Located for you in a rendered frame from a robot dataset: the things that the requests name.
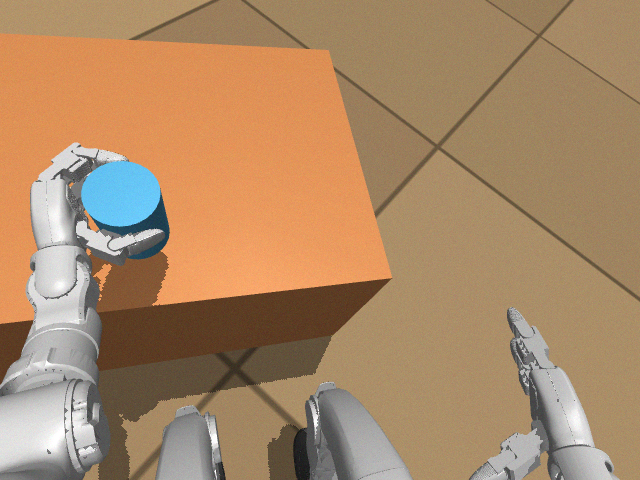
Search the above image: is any right robot hand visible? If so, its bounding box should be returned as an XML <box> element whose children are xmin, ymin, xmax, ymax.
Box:
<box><xmin>469</xmin><ymin>307</ymin><xmax>595</xmax><ymax>480</ymax></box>

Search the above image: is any can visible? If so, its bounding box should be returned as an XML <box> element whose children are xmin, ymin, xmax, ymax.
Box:
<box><xmin>81</xmin><ymin>161</ymin><xmax>170</xmax><ymax>259</ymax></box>

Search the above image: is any left robot arm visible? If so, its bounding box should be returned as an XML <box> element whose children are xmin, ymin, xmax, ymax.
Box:
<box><xmin>0</xmin><ymin>245</ymin><xmax>111</xmax><ymax>480</ymax></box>

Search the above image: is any right robot arm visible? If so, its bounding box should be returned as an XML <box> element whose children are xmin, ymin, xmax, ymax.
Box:
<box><xmin>547</xmin><ymin>445</ymin><xmax>620</xmax><ymax>480</ymax></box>

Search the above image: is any right robot foot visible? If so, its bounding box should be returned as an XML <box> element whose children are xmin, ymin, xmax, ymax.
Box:
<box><xmin>293</xmin><ymin>428</ymin><xmax>310</xmax><ymax>480</ymax></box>

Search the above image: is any left robot hand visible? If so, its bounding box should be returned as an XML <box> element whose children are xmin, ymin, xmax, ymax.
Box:
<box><xmin>30</xmin><ymin>142</ymin><xmax>165</xmax><ymax>266</ymax></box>

